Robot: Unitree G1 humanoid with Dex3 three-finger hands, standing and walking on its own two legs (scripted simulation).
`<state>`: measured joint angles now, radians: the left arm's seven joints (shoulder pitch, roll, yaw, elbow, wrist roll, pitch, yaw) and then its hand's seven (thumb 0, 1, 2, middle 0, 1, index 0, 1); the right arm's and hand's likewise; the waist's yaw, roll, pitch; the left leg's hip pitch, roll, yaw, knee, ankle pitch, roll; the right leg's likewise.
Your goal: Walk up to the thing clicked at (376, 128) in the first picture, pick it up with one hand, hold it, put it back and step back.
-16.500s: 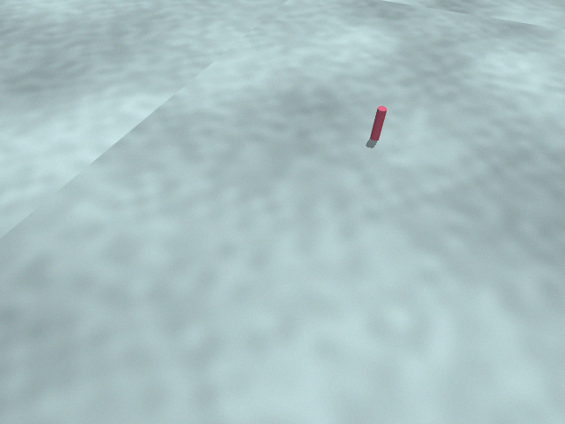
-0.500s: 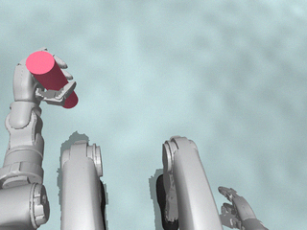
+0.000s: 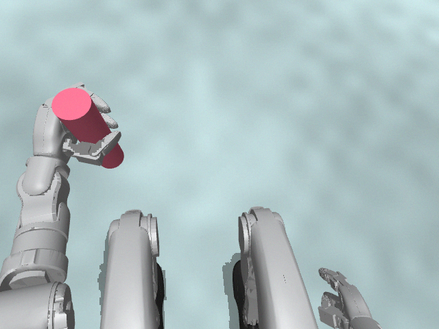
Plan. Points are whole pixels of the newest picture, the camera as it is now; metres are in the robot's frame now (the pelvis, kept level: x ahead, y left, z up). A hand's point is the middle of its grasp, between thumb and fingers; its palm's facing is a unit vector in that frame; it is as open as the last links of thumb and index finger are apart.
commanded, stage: lift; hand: left
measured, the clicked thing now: (95, 135) +0.44 +0.20 -0.03
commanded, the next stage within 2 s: hold in 1.70 s
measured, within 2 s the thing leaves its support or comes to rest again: neither
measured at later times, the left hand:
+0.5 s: hand (33, 101) +0.39 +0.20 +0.15, palm faces -0.04 -1.00 -0.04, open 7.3 cm
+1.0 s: hand out of the picture +0.38 +0.21 +0.27, palm faces -0.02 -1.00 -0.01, open 7.2 cm
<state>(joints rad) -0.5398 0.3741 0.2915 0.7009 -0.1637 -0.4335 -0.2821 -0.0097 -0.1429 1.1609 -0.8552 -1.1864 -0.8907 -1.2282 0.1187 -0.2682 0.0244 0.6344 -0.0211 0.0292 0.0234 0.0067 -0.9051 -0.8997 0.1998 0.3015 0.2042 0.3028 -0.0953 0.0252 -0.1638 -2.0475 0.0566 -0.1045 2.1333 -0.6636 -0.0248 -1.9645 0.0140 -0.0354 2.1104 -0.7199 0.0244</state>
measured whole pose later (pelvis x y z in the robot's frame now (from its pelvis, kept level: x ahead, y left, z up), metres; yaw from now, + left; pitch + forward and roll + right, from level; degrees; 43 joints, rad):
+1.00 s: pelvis +0.05 +0.01 +0.24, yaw +4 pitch +19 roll -3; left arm -0.14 0.28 0.15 0.35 -0.23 -0.27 -0.25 -0.01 -0.11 1.13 -0.86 -1.15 -0.90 -1.19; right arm 0.21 -0.24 0.01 0.63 0.04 -0.07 -0.05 0.01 -0.90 -0.89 0.20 0.30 0.20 0.30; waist -0.04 0.03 -0.13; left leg -1.09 0.05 -0.04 1.30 -0.54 -0.01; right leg -1.01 -0.01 -0.03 1.26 -0.57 0.03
